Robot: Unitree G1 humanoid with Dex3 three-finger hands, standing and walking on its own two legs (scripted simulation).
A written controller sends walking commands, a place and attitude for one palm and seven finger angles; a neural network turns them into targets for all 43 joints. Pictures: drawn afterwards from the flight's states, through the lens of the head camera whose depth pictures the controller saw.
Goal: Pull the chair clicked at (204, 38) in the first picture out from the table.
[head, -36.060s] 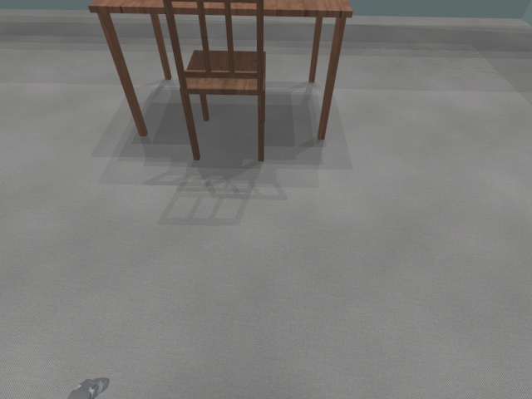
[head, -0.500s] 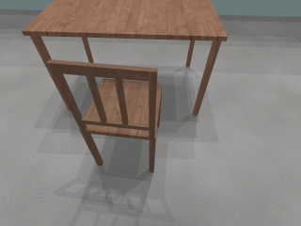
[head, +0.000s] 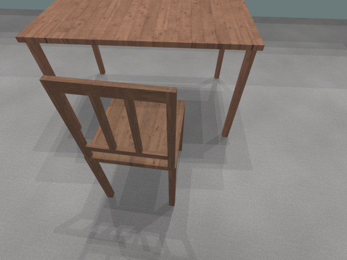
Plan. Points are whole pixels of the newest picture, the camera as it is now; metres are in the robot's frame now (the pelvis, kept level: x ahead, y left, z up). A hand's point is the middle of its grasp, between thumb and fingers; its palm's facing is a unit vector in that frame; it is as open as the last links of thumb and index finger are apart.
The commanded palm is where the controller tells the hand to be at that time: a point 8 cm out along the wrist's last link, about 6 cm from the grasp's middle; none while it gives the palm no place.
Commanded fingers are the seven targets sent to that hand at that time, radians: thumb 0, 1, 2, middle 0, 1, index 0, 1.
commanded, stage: take the last steps up to it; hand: left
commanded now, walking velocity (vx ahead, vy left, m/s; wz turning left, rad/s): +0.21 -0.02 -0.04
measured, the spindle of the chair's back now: (104, 125) +0.54 +0.27 -0.09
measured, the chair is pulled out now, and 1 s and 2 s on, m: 0.30 0.30 0.30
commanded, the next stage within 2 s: come to a stop and stand still in 0.38 s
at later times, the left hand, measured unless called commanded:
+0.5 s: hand out of the picture +0.10 +0.13 -0.17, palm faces +0.04 -0.98 -0.19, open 7.4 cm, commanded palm none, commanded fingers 0.00 0.90 0.90 -0.20 -0.30 -0.20 -0.30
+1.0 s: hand out of the picture +0.12 +0.13 -0.16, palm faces +0.02 -0.97 -0.23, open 7.3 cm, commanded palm none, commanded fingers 0.00 0.90 0.90 -0.20 -0.30 -0.20 -0.30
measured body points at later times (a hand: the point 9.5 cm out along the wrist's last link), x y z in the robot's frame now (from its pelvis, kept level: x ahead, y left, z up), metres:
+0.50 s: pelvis +0.08 -0.05 +0.00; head +0.12 -0.05 +0.45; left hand +0.10 +0.18 -0.16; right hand +0.15 -0.28 -0.15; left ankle +0.04 +0.07 -0.65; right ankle +0.11 -0.17 -0.73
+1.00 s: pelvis +0.09 -0.05 +0.01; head +0.12 -0.06 +0.46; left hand +0.12 +0.18 -0.14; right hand +0.13 -0.28 -0.15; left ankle +0.10 +0.08 -0.73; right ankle +0.11 -0.16 -0.73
